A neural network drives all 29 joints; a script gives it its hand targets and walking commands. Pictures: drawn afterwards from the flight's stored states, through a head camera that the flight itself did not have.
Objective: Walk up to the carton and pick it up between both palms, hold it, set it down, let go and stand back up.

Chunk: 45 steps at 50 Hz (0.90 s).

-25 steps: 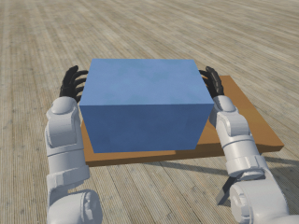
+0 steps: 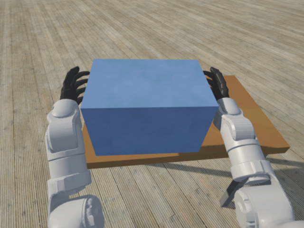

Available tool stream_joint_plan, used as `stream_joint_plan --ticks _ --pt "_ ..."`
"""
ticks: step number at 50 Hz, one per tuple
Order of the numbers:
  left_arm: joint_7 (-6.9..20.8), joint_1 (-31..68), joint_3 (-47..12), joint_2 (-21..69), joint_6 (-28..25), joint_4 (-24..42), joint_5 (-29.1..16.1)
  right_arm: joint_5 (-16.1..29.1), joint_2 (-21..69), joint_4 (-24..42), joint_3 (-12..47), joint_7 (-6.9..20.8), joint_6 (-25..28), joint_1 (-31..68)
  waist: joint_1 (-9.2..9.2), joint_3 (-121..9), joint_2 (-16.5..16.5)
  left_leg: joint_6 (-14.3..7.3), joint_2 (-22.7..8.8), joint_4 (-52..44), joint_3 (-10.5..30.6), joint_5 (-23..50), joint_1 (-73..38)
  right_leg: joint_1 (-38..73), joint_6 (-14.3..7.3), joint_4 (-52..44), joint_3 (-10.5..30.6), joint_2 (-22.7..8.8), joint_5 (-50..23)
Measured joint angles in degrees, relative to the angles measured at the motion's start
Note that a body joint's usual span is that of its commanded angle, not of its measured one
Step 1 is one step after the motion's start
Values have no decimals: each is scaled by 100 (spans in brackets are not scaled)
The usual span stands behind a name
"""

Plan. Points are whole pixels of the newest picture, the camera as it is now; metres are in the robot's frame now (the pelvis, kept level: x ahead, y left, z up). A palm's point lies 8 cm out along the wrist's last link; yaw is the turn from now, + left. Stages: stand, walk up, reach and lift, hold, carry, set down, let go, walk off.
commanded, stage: hold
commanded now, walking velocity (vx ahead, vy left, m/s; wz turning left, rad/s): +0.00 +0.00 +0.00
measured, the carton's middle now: (147, 106) +0.38 +0.00 +0.15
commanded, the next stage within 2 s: set down in 0.72 s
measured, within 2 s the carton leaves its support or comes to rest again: neither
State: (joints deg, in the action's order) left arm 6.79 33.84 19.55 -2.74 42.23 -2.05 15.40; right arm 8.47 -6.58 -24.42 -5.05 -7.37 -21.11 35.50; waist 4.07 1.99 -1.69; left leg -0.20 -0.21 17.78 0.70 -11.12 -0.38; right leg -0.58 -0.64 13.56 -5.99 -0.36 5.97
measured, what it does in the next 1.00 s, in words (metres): stands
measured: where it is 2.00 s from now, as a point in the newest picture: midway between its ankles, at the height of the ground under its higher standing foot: outside the picture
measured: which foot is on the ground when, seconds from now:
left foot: down 0.00-1.00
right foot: down 0.00-1.00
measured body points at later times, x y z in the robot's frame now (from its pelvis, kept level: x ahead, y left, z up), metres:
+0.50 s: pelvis +0.00 +0.00 +0.00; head -0.04 +0.02 +0.45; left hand +0.37 +0.19 +0.21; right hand +0.38 -0.18 +0.19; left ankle -0.01 +0.11 -0.75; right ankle +0.03 -0.11 -0.75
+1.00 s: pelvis +0.00 +0.00 +0.00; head -0.05 +0.02 +0.45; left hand +0.38 +0.18 +0.23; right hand +0.38 -0.19 +0.20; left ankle -0.01 +0.11 -0.75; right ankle +0.03 -0.11 -0.75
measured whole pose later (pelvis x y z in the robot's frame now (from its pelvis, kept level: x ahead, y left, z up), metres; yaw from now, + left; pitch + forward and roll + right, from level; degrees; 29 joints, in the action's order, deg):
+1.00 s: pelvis +0.00 +0.00 +0.00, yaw +0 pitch -8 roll -1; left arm 7.7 36.5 20.7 -1.8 36.6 -6.3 17.3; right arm 5.6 -5.6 -27.2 -7.8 -6.4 -15.9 36.3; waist 3.5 0.9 -2.1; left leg -0.3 -0.3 16.7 0.3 -11.3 -2.6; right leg 0.9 -0.6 13.8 -5.6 -0.3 6.7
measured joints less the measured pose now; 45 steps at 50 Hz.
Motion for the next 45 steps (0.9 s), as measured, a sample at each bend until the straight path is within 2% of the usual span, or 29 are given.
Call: stream_joint_plan --ticks 15,27,37,42,45 --pt "23 -13 36 0 11 -36 26 45 -5 -54 39 -27 -30 28 44 -22 -83 19 -27 -5 10 -18 -71 67 -17 5 -8 27 24" --pt "48 93 73 -35 -17 -113 29 -5 31 -115 -13 -27 10 109 -27 -4 -37 0 -1 -7 -7 3 -37 24 -1 17 9 1 7" --pt "41 12 33 0 -2 -75 38 -7 3 -47 28 -20 -11 2 37 28 -16 -11 9 19 18 -26 -85 108 15 -13 -15 -7 15" --pt "-64 -105 -139 -12 -75 134 -59 88 -78 132 69 -24 102 -109 38 -37 -9 0 -13 66 8 -56 -46 86 2 -15 -5 15 13" --pt "-82 3 -123 -5 -216 14 -56 40 -45 71 -38 -2 226 -59 19 -122 -14 -1 -18 49 -11 -64 -59 69 -2 11 14 20 34"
